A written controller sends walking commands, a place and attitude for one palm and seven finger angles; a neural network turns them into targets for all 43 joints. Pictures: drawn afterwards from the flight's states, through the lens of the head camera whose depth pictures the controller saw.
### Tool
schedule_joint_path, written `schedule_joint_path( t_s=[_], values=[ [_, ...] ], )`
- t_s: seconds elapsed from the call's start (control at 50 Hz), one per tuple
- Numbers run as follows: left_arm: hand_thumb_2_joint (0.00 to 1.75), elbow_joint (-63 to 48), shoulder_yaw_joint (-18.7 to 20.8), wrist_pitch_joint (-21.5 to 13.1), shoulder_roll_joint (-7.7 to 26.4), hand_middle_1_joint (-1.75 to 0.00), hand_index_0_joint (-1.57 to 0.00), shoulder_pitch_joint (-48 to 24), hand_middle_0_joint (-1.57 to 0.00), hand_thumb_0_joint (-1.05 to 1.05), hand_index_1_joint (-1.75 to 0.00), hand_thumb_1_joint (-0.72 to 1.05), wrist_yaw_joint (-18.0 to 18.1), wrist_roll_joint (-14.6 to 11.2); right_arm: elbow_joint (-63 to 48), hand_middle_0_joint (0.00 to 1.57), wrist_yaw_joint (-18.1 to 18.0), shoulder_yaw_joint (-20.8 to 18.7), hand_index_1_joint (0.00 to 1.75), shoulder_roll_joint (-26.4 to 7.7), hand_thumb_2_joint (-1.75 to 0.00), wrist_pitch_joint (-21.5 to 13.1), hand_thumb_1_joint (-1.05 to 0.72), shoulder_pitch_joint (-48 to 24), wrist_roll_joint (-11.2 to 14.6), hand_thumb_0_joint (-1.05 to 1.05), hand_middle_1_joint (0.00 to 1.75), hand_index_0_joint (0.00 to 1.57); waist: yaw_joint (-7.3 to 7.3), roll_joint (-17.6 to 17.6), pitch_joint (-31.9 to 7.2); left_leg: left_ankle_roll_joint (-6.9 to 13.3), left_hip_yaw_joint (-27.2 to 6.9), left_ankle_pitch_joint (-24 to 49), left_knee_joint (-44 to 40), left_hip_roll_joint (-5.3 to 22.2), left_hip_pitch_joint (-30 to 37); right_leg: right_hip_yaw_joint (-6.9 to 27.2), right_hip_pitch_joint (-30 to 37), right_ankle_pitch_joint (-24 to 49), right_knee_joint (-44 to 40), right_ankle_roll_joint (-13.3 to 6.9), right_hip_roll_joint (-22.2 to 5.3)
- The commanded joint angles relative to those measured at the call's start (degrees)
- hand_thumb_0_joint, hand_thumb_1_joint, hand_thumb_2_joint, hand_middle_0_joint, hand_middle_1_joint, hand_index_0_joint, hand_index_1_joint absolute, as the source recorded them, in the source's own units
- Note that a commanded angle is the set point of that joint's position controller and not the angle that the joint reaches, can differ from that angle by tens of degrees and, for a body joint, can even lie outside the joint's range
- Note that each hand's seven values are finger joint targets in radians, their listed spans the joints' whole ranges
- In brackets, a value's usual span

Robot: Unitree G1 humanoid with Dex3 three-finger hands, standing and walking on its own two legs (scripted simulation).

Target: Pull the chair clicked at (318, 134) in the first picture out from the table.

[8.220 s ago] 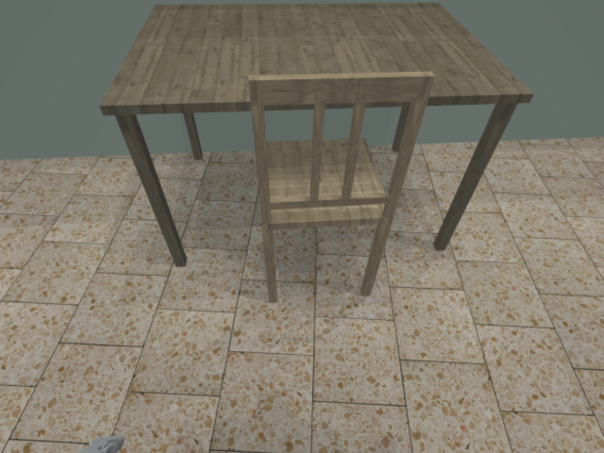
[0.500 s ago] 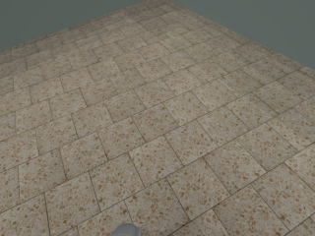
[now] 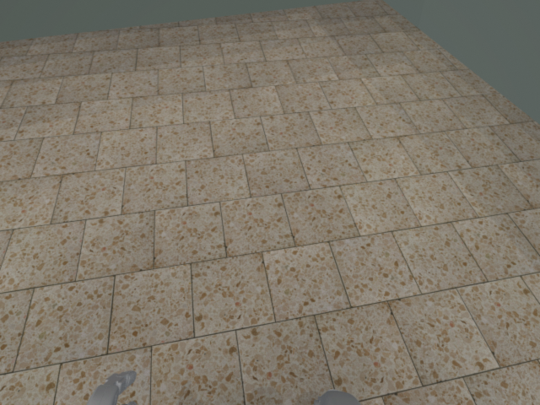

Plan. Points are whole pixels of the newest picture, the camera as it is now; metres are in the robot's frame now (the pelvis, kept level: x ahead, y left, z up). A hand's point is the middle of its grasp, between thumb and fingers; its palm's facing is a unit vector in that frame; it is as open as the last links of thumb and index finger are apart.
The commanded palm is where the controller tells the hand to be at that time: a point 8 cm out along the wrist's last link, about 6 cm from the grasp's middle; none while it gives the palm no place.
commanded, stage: turn to face it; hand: left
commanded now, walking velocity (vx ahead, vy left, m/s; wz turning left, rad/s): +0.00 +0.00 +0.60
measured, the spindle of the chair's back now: out of the picture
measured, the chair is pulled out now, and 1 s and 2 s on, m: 0.00 0.00 0.00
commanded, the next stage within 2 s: none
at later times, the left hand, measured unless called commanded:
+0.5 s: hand out of the picture -0.01 +0.16 -0.15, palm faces +0.33 -0.90 -0.29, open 7.4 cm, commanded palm none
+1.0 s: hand out of the picture -0.05 +0.24 -0.16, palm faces +0.59 -0.77 -0.23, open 7.4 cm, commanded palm none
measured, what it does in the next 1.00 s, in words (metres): steps on the spot, turning left: right foot, then left foot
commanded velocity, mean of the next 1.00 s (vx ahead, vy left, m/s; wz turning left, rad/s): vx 0.00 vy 0.00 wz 0.60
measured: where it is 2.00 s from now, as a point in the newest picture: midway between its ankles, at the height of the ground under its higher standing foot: outside the picture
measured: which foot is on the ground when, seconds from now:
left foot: down 0.00-0.14, up 0.16-0.64, down 0.66-1.00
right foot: up 0.00-0.12, down 0.14-0.66, up 0.68-1.00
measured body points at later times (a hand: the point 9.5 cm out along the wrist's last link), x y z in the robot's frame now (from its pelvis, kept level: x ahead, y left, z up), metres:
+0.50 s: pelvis +0.00 -0.05 +0.00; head +0.05 -0.07 +0.45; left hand -0.03 +0.20 -0.12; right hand +0.15 -0.28 -0.15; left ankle -0.06 +0.11 -0.67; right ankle +0.02 -0.14 -0.74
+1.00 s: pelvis -0.02 +0.00 +0.00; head +0.00 +0.05 +0.45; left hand -0.08 +0.28 -0.14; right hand +0.19 -0.16 -0.12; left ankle -0.05 +0.07 -0.74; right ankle +0.08 -0.15 -0.66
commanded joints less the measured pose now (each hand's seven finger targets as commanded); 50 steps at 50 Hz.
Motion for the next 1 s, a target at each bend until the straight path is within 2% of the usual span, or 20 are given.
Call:
schedule_joint_path(
  t_s=[0.0, 0.04, 0.08, 0.1, 0.12, 0.14, 0.16, 0.2, 0.26, 0.38, 0.5, 0.56, 0.6, 0.62, 0.64, 0.66, 0.72, 0.76, 0.8, 0.98],
  values=[
    [0.9, -5.9, 1.0, -1.8, 3.4, -0.3, -0.2, -1.7, -0.2, 0.0, -0.3, 0.9, 0.6, -0.2, -3.2, 0.2, -0.7, -4.0, 0.3, -12.9, -0.9, -0.6, -0.9, 2.3, -0.1, 0.0, 0.3, 0.2, -1.16, 10.4, -6.5, 8.3, -15.8, 31.9, -4.0, 13.9, 5.1, -0.7, 2.6, -1.7, -9.8, -0.8, 2.5],
    [0.9, -5.8, 0.9, -2.3, 3.5, -0.3, -0.2, 0.6, -0.2, 0.0, -0.3, 0.9, 0.7, -0.6, -3.6, 0.2, -0.7, -4.2, 0.3, -13.3, -0.9, -0.4, -0.9, 1.2, 0.0, 0.0, 0.3, 0.2, -0.11, 10.7, -7.8, 7.6, -17.3, 33.8, -1.7, 13.1, 3.5, -1.1, 8.0, 0.8, -16.6, -1.4, 4.0],
    [0.9, -4.4, 1.4, -3.2, 4.6, -0.3, -0.2, 5.9, -0.2, 0.0, -0.3, 0.9, 0.8, -0.6, -4.2, 0.2, -0.6, -4.3, 0.3, -12.4, -0.9, -0.3, -0.9, -0.2, 0.5, 0.0, 0.3, 0.2, 2.64, 8.1, -9.6, 4.2, -15.8, 25.3, 3.1, 9.8, -1.7, -1.2, 18.8, 12.2, -31.4, -1.6, 3.0],
    [0.9, -4.1, 2.0, -4.1, 8.4, -0.3, -0.2, 7.6, -0.2, 0.0, -0.3, 0.9, 1.2, 0.0, -4.4, 0.2, -0.3, -3.9, 0.3, -8.9, -0.9, -0.5, -0.9, 1.6, 1.1, 0.0, 0.3, 0.2, 3.16, -1.3, -11.5, 0.2, -12.1, 10.6, 10.1, 5.5, -11.0, 6.0, 30.3, 18.1, -37.8, -3.7, -5.6],
    [0.9, -4.2, 3.1, -4.2, 14.1, -0.3, -0.2, 8.6, -0.2, 0.0, -0.3, 0.9, 1.7, 0.8, -5.8, 0.2, -0.2, -3.3, 0.3, -5.2, -0.9, -0.5, -0.9, 2.7, 1.1, 0.0, 0.3, 0.2, 3.67, -18.5, -12.1, -4.7, -0.5, -19.2, 24.4, -3.2, -21.8, 21.9, 34.3, 29.7, -38.6, -10.7, -22.5],
    [0.9, -4.4, 2.7, -3.8, 13.6, -0.3, -0.2, 9.0, -0.2, 0.0, -0.3, 0.9, 1.7, 0.4, -5.7, 0.2, -0.4, -4.0, 0.3, -8.7, -0.9, 0.0, -0.9, 1.7, 0.6, 0.0, 0.3, 0.2, 3.69, -13.2, -11.0, -4.4, -2.1, -22.4, 35.3, 0.0, -19.9, 20.6, 26.4, 32.2, -37.9, -15.4, -25.6],
    [0.9, -4.9, 2.4, -3.9, 10.2, -0.3, -0.2, 5.1, -0.2, 0.0, -0.3, 0.9, 2.0, 0.4, -5.0, 0.2, -0.2, -4.4, 0.3, -9.0, -0.9, 0.6, -0.9, 1.8, 0.6, 0.0, 0.3, 0.2, 1.87, -10.4, -8.4, -4.2, -3.6, -18.3, 40.1, 2.0, -19.1, 15.9, 21.5, 27.3, -38.9, -15.4, -22.8],
    [0.9, -5.9, 1.3, -3.6, 7.2, -0.3, -0.2, -0.1, -0.2, 0.0, -0.3, 0.9, 1.6, 0.2, -2.4, 0.2, 0.8, -4.1, 0.3, -8.1, -0.9, 1.5, -0.9, 2.4, 0.1, 0.0, 0.3, 0.2, -0.37, -8.1, -2.9, -5.1, -0.3, -10.4, 45.2, 3.8, -19.5, 7.7, 16.9, 22.1, -38.8, -13.3, -15.9],
    [0.9, -5.0, 0.7, -3.9, 5.8, -0.3, -0.2, 1.8, -0.2, 0.0, -0.3, 0.9, 1.3, 0.3, -1.5, 0.2, 1.6, -3.8, 0.3, -6.7, -0.9, 2.0, -0.9, 3.0, 0.2, 0.0, 0.3, 0.2, -0.37, -10.2, -1.2, -6.0, 1.9, -4.8, 44.6, 3.9, -19.4, -0.3, 16.5, 24.0, -39.1, -10.8, -12.5],
    [0.9, -2.4, 1.3, -3.8, 7.3, -0.3, -0.2, 8.3, -0.2, 0.0, -0.3, 0.9, 1.5, 0.8, -2.4, 0.2, 1.7, -3.2, 0.3, -6.3, -0.9, 2.2, -0.9, -2.5, 0.3, 0.0, 0.3, 0.2, 2.38, -10.1, -2.4, -6.9, 4.8, -7.2, 34.6, 4.9, -19.4, -3.0, 23.2, 29.0, -37.9, -12.5, -14.7],
    [0.9, -1.0, 2.0, -3.2, 9.1, -0.3, -0.2, 10.3, -0.2, 0.0, -0.3, 0.9, 1.3, 1.2, -3.7, 0.2, 1.7, -2.0, 0.3, -5.3, -0.9, 1.4, -0.9, -6.1, 0.7, 0.0, 0.3, 0.2, 3.85, -12.5, -4.3, -5.6, 8.8, -9.8, 20.6, 4.8, -13.0, -6.2, 23.7, 34.2, -34.4, -13.4, -16.9],
    [0.9, -0.3, 2.5, -2.8, 9.8, -0.3, -0.2, 9.8, -0.2, 0.0, -0.3, 0.9, 1.2, 1.3, -4.0, 0.2, 1.5, -1.8, 0.3, -5.4, -0.9, 0.6, -0.9, -4.9, 0.9, 0.0, 0.3, 0.2, 3.29, -12.3, -6.1, -4.3, 10.3, -8.7, 11.4, 4.1, -7.2, -7.6, 23.4, 35.0, -30.3, -12.5, -17.8],
    [0.9, -0.3, 2.7, -2.5, 9.8, -0.3, -0.2, 9.4, -0.2, 0.0, -0.3, 0.9, 0.9, 0.5, -3.1, 0.2, 1.4, -2.4, 0.3, -7.6, -0.9, -0.1, -0.9, 0.0, 0.6, 0.0, 0.3, 0.2, 0.32, -7.4, -9.0, -3.2, 9.9, 3.2, -1.7, 3.9, 4.1, -11.4, 18.4, 31.2, -20.5, -8.6, -16.1],
    [0.9, -1.4, 2.5, -2.2, 7.5, -0.3, -0.2, 9.5, -0.2, 0.0, -0.3, 0.9, 0.6, 0.1, -2.5, 0.2, 1.1, -3.8, 0.3, -13.1, -0.9, -0.7, -0.9, 4.3, 0.3, 0.0, 0.3, 0.2, -2.36, 6.0, -12.4, 0.8, -2.5, 15.5, -5.7, 12.5, 15.1, -13.2, 7.0, 17.3, -8.1, -4.7, -11.0],
    [0.9, -4.4, 1.2, -2.1, 3.7, -0.3, -0.2, 6.2, -0.2, 0.0, -0.3, 0.9, 0.4, -0.1, -2.0, 0.2, 0.5, -5.2, 0.3, -18.9, -0.9, -0.8, -0.9, 7.8, 0.6, 0.0, 0.3, 0.2, -4.44, 20.2, -12.0, 8.5, -20.2, 41.6, -6.9, 26.2, 18.8, -10.7, -7.4, -16.3, 3.7, -0.7, -3.3],
    [0.9, -5.3, 0.9, -1.3, 5.6, -0.3, -0.2, 2.9, -0.2, 0.0, -0.3, 0.9, 0.8, 0.4, -0.6, 0.2, 0.2, -4.8, 0.3, -18.9, -0.9, -0.2, -0.9, 9.8, 0.9, 0.0, 0.3, 0.2, -4.8, 12.8, -11.4, 11.3, -16.2, 41.9, -5.3, 27.6, 16.7, -4.4, -7.4, -15.2, 8.8, -1.7, -3.9],
    [0.9, -2.6, 1.7, -1.0, 5.5, -0.3, -0.2, 2.9, -0.2, 0.0, -0.3, 0.9, 0.5, 0.5, -2.9, 0.2, -1.0, -3.4, 0.3, -13.9, -0.9, -0.6, -0.9, 0.6, 0.4, 0.0, 0.3, 0.2, -1.27, 11.7, -5.2, 8.3, -10.3, 32.1, -6.5, 18.6, 8.4, -1.0, -7.9, -3.3, 13.2, -1.3, -3.7],
    [0.9, -1.3, 1.8, -1.2, 5.8, -0.3, -0.2, 5.4, -0.2, 0.0, -0.3, 0.9, 0.0, 0.6, -3.7, 0.2, -1.0, -2.7, 0.3, -12.4, -0.9, -1.0, -0.9, -1.5, 0.6, 0.0, 0.3, 0.2, 0.47, 9.8, -5.6, 6.3, -7.6, 29.6, -7.4, 15.1, 7.0, -1.2, -5.8, 1.4, 12.8, -0.9, -2.8],
    [0.9, -1.0, 1.8, -1.0, 5.7, -0.3, -0.2, 5.9, -0.2, 0.0, -0.3, 0.9, 0.1, 0.6, -3.7, 0.2, -0.9, -2.7, 0.3, -12.2, -0.9, -1.2, -0.9, -0.8, 0.7, 0.0, 0.3, 0.2, 0.66, 8.3, -6.1, 5.9, -7.2, 27.7, -8.2, 14.1, 6.9, -0.9, -4.9, 3.6, 11.8, -0.4, -2.1],
    [0.9, -4.4, 1.5, -1.4, 4.8, -0.3, -0.2, -1.9, -0.2, 0.0, -0.3, 0.9, 0.7, 0.2, -2.2, 0.2, -1.0, -3.5, 0.3, -12.0, -0.9, -1.0, -0.9, 5.2, 0.3, 0.0, 0.3, 0.2, -1.64, 9.1, -5.8, 8.5, -17.3, 25.2, -8.0, 14.4, 8.6, 1.2, -5.1, 0.9, 2.2, 0.1, 0.1]
  ],
)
